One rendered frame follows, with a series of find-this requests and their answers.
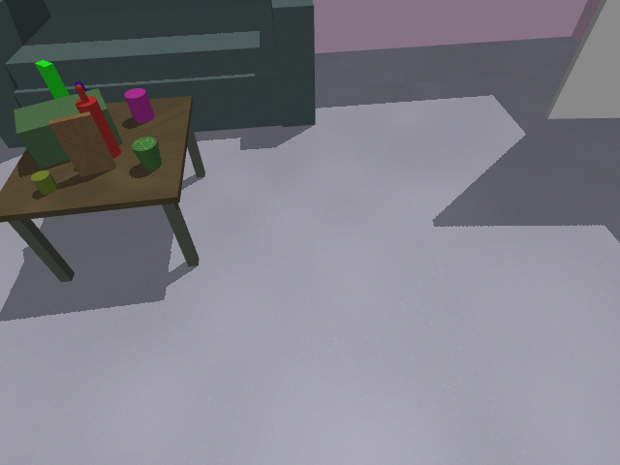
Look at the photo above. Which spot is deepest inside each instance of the coffee table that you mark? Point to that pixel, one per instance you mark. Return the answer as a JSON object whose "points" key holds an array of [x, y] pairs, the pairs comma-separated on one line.
{"points": [[129, 185]]}

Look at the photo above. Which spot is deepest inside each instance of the sofa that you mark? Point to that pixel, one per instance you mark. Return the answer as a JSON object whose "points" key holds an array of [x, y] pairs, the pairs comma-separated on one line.
{"points": [[246, 63]]}

